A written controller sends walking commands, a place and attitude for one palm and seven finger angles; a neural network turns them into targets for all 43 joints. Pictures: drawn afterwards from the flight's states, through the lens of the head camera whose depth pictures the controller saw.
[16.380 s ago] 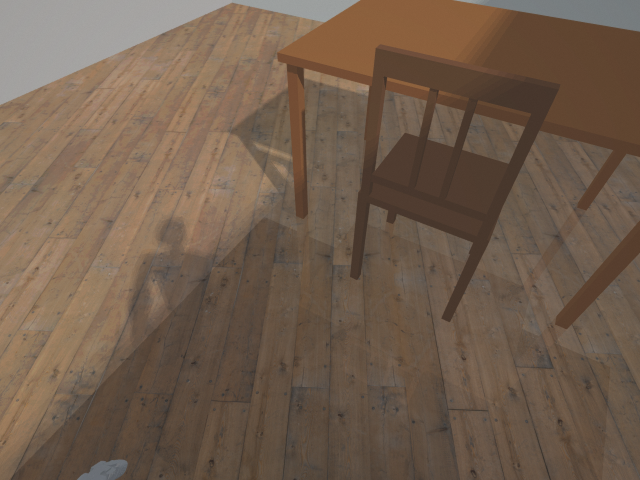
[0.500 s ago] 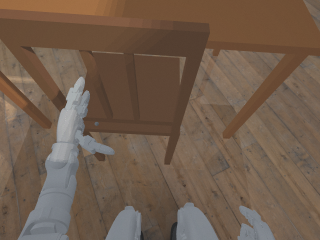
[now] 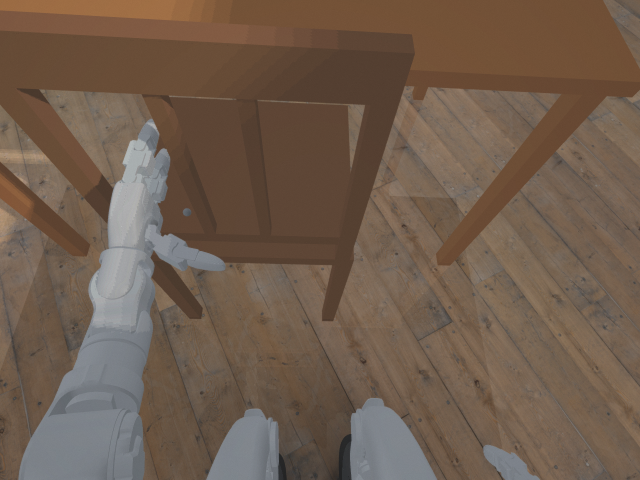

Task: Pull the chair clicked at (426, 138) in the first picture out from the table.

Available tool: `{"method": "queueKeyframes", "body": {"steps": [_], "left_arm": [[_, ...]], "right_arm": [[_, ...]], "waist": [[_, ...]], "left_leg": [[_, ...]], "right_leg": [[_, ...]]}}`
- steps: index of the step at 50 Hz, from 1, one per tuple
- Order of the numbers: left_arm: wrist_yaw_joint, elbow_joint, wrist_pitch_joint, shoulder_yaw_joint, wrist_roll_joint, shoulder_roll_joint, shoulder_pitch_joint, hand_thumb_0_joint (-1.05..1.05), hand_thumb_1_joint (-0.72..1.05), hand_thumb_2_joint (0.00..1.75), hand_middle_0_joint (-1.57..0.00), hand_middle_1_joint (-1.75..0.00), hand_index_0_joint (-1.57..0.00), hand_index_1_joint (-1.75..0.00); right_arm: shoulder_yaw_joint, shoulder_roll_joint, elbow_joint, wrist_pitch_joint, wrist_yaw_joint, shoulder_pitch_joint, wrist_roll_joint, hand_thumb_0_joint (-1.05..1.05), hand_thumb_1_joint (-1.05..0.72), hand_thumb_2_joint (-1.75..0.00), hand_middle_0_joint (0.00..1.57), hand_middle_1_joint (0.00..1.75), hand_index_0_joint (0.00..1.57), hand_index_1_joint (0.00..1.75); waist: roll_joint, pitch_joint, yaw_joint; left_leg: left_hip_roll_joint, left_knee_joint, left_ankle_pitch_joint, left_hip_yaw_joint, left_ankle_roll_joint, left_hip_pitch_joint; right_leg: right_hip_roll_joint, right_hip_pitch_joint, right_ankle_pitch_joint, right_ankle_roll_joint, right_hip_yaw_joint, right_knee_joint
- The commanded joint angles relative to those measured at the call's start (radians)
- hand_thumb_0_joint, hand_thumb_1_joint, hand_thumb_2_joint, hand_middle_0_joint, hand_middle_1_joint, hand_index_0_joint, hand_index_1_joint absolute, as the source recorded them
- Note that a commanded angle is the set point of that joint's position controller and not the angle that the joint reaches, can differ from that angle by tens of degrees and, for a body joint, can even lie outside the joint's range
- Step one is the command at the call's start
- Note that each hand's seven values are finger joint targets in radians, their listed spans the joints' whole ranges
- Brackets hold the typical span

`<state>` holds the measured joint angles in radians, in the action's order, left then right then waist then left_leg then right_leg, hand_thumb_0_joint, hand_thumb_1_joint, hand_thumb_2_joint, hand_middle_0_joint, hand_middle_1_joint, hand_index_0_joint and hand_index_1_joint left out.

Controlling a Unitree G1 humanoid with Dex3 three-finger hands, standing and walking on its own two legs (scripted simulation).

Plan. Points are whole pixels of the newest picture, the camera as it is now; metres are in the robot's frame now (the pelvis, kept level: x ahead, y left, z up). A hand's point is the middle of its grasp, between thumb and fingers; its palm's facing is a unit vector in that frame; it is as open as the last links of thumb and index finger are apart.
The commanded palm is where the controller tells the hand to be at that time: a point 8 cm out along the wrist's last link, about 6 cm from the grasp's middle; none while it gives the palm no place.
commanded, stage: push the fingers through the gap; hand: left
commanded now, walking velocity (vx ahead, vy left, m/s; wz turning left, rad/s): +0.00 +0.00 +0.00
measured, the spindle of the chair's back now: (188, 175) +0.49 +0.16 +0.02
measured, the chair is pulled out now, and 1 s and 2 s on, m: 0.00 0.00 0.00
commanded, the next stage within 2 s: hook a spindle and tug to test in 0.68 s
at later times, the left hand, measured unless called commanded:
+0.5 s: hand (200, 186) +0.48 +0.15 +0.02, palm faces -0.01 -1.00 -0.04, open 16.9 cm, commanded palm +0.44 +0.19 +0.02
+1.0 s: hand (198, 189) +0.47 +0.15 +0.02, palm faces -0.02 -1.00 -0.03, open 16.4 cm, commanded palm +0.45 +0.19 +0.02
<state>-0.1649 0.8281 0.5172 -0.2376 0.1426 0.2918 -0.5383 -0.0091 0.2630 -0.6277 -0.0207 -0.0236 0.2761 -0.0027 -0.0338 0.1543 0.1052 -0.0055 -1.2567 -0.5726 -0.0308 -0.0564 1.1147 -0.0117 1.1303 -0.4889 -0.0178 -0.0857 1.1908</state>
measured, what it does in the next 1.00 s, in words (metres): stands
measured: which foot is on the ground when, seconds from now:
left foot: down 0.00-1.00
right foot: down 0.00-1.00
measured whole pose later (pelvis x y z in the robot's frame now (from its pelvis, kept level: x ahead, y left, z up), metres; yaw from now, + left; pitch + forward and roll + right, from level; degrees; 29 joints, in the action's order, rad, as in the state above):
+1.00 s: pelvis +0.00 +0.00 -0.01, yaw +0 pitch +27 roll -3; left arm -0.15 1.00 0.54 -0.29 0.10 0.33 -0.71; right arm -0.01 0.26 -0.61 0.05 -0.04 0.27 -0.02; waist -0.03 0.15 0.14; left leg -0.01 -1.28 -0.58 -0.02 -0.05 1.17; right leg -0.01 1.18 -0.49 -0.02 -0.09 1.21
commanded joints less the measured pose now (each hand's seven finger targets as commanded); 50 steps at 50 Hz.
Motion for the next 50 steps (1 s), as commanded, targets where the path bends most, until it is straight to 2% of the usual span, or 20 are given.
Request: {"method": "queueKeyframes", "body": {"steps": [1,6,9,11,13,14,18,21,24,26,29,31,33,34,37,39,44,46,48,50], "left_arm": [[0.01,-0.133,0.069,-0.035,-0.007,0.161,-0.396,0.0,-0.5,0.3,-0.06,-0.08,-0.06,-0.08],[0.027,-0.109,0.107,-0.055,-0.033,0.197,-0.503,0.0,-0.5,0.3,-0.06,-0.08,-0.06,-0.08],[0.027,-0.061,0.106,-0.042,-0.041,0.177,-0.53,0.0,-0.5,0.3,-0.06,-0.08,-0.06,-0.08],[0.026,-0.027,0.095,-0.058,-0.04,0.188,-0.51,0.0,-0.5,0.3,-0.06,-0.08,-0.06,-0.08],[0.026,-0.009,0.086,-0.055,-0.046,0.192,-0.56,0.0,-0.5,0.3,-0.06,-0.08,-0.06,-0.08],[0.028,0.01,0.084,-0.065,-0.052,0.202,-0.556,0.0,-0.5,0.3,-0.06,-0.08,-0.06,-0.08],[0.03,-0.018,0.09,-0.09,-0.045,0.217,-0.522,0.0,-0.5,0.3,-0.06,-0.08,-0.06,-0.08],[0.035,-0.008,0.091,-0.096,-0.048,0.225,-0.533,0.0,-0.5,0.3,-0.06,-0.08,-0.06,-0.08],[0.034,-0.051,0.098,-0.116,-0.047,0.255,-0.517,0.0,-0.5,0.3,-0.06,-0.08,-0.06,-0.08],[0.026,-0.061,0.1,-0.084,-0.042,0.218,-0.52,0.0,-0.5,0.3,-0.06,-0.08,-0.06,-0.08],[0.02,-0.038,0.094,-0.094,-0.038,0.229,-0.499,0.0,-0.5,0.3,-0.06,-0.08,-0.06,-0.08],[0.014,-0.046,0.097,-0.078,-0.035,0.213,-0.527,0.0,-0.5,0.3,-0.06,-0.08,-0.06,-0.08],[0.012,-0.075,0.103,-0.075,-0.035,0.217,-0.54,0.0,-0.5,0.3,-0.06,-0.08,-0.06,-0.08],[0.012,-0.068,0.101,-0.095,-0.032,0.23,-0.506,0.0,-0.5,0.3,-0.06,-0.08,-0.06,-0.08],[0.006,-0.014,0.09,-0.078,-0.031,0.209,-0.506,0.0,-0.5,0.3,-0.06,-0.08,-0.06,-0.08],[0.004,-0.017,0.09,-0.081,-0.035,0.221,-0.515,0.0,-0.5,0.3,-0.06,-0.08,-0.06,-0.08],[0.008,-0.04,0.1,-0.062,-0.038,0.207,-0.557,0.0,-0.5,0.3,-0.15,-0.35,-0.15,-0.35],[0.012,-0.035,0.1,-0.068,-0.036,0.209,-0.552,0.0,-0.5,0.3,-0.18,-0.46,-0.18,-0.46],[0.016,-0.039,0.096,-0.071,-0.035,0.205,-0.543,0.0,-0.5,0.3,-0.22,-0.57,-0.22,-0.57],[0.021,-0.032,0.092,-0.078,-0.039,0.217,-0.548,0.0,-0.5,0.3,-0.25,-0.68,-0.25,-0.68]], "right_arm": [[0.061,0.166,0.072,-0.018,0.01,0.105,-0.001,0.0,-0.9,-0.9,0.2,0.3,0.2,0.3],[0.06,0.169,0.065,-0.011,0.009,0.118,-0.013,0.0,-0.9,-0.9,0.2,0.3,0.2,0.3],[0.061,0.168,0.055,0.001,0.005,0.127,-0.016,0.0,-0.9,-0.9,0.2,0.3,0.2,0.3],[0.061,0.171,0.061,0.01,0.003,0.138,-0.015,0.0,-0.9,-0.9,0.2,0.3,0.2,0.3],[0.057,0.17,0.057,0.021,0.001,0.142,-0.017,0.0,-0.9,-0.9,0.2,0.3,0.2,0.3],[0.058,0.172,0.057,0.027,0.0,0.146,-0.018,0.0,-0.9,-0.9,0.2,0.3,0.2,0.3],[0.057,0.169,0.079,0.041,-0.003,0.149,-0.019,0.0,-0.9,-0.9,0.2,0.3,0.2,0.3],[0.056,0.166,0.075,0.049,-0.005,0.156,-0.02,0.0,-0.9,-0.9,0.2,0.3,0.2,0.3],[0.056,0.165,0.081,0.052,-0.005,0.156,-0.02,0.0,-0.9,-0.9,0.2,0.3,0.2,0.3],[0.056,0.159,0.083,0.05,-0.004,0.154,-0.018,0.0,-0.9,-0.9,0.2,0.3,0.2,0.3],[0.057,0.164,0.072,0.051,-0.003,0.155,-0.015,0.0,-0.9,-0.9,0.2,0.3,0.2,0.3],[0.057,0.162,0.071,0.047,0.0,0.153,-0.014,0.0,-0.9,-0.9,0.2,0.3,0.2,0.3],[0.059,0.162,0.067,0.045,0.0,0.154,-0.016,0.0,-0.9,-0.9,0.2,0.3,0.2,0.3],[0.06,0.164,0.067,0.045,0.0,0.157,-0.018,0.0,-0.9,-0.9,0.2,0.3,0.2,0.3],[0.058,0.163,0.061,0.047,-0.001,0.154,-0.014,0.0,-0.9,-0.9,0.2,0.3,0.2,0.3],[0.058,0.165,0.065,0.049,0.0,0.151,-0.014,0.0,-0.9,-0.9,0.2,0.3,0.2,0.3],[0.058,0.164,0.069,0.049,0.0,0.143,-0.016,0.0,-0.9,-0.9,0.2,0.3,0.2,0.3],[0.06,0.165,0.069,0.048,0.001,0.147,-0.016,0.0,-0.9,-0.9,0.2,0.3,0.2,0.3],[0.059,0.165,0.072,0.051,-0.001,0.14,-0.017,0.0,-0.9,-0.9,0.2,0.3,0.2,0.3],[0.058,0.166,0.073,0.053,-0.001,0.14,-0.016,0.0,-0.9,-0.9,0.2,0.3,0.2,0.3]], "waist": [[-0.029,0.412,0.03],[-0.088,0.475,0.032],[-0.09,0.489,0.045],[-0.063,0.506,0.042],[-0.085,0.484,0.049],[-0.068,0.487,0.049],[-0.068,0.532,0.032],[-0.042,0.507,0.043],[-0.058,0.539,0.031],[-0.061,0.525,0.043],[-0.045,0.493,0.043],[-0.063,0.491,0.051],[-0.099,0.521,0.045],[-0.084,0.53,0.035],[-0.054,0.473,0.052],[-0.072,0.473,0.048],[-0.093,0.5,0.053],[-0.075,0.505,0.055],[-0.088,0.51,0.047],[-0.058,0.498,0.05]], "left_leg": [[-0.002,0.155,0.359,0.092,0.04,-0.259],[-0.004,0.145,0.395,0.11,0.049,-0.314],[-0.011,0.135,0.43,0.118,0.053,-0.336],[-0.011,0.133,0.449,0.118,0.049,-0.325],[-0.009,0.132,0.435,0.114,0.049,-0.304],[-0.01,0.131,0.424,0.116,0.047,-0.304],[-0.01,0.132,0.465,0.112,0.046,-0.311],[-0.008,0.13,0.433,0.104,0.038,-0.276],[-0.004,0.13,0.442,0.091,0.036,-0.275],[-0.005,0.133,0.442,0.092,0.035,-0.28],[-0.007,0.134,0.416,0.089,0.034,-0.267],[-0.006,0.132,0.416,0.091,0.033,-0.276],[-0.009,0.132,0.456,0.098,0.04,-0.318],[-0.008,0.13,0.472,0.093,0.039,-0.315],[-0.007,0.126,0.439,0.092,0.035,-0.274],[-0.005,0.127,0.421,0.089,0.035,-0.268],[-0.007,0.122,0.439,0.099,0.039,-0.299],[-0.007,0.122,0.447,0.102,0.039,-0.304],[-0.006,0.122,0.446,0.1,0.041,-0.305],[-0.004,0.122,0.418,0.097,0.037,-0.275]], "right_leg": [[0.02,-0.226,0.235,-0.015,0.054,-0.118],[0.02,-0.188,0.232,-0.019,0.049,-0.094],[0.021,-0.164,0.248,-0.017,0.045,-0.088],[0.023,-0.185,0.268,-0.017,0.045,-0.086],[0.022,-0.177,0.263,-0.015,0.047,-0.087],[0.024,-0.176,0.256,-0.015,0.048,-0.089],[0.025,-0.213,0.293,-0.015,0.053,-0.086],[0.027,-0.228,0.291,-0.012,0.057,-0.092],[0.027,-0.274,0.322,-0.012,0.068,-0.098],[0.028,-0.266,0.324,-0.011,0.067,-0.101],[0.028,-0.257,0.304,-0.011,0.067,-0.111],[0.028,-0.241,0.301,-0.012,0.066,-0.108],[0.026,-0.233,0.315,-0.014,0.061,-0.102],[0.027,-0.256,0.333,-0.014,0.064,-0.104],[0.028,-0.232,0.315,-0.011,0.061,-0.105],[0.026,-0.229,0.302,-0.012,0.064,-0.105],[0.026,-0.212,0.3,-0.014,0.061,-0.097],[0.027,-0.216,0.306,-0.014,0.058,-0.096],[0.026,-0.213,0.302,-0.013,0.059,-0.095],[0.026,-0.23,0.293,-0.012,0.061,-0.099]]}}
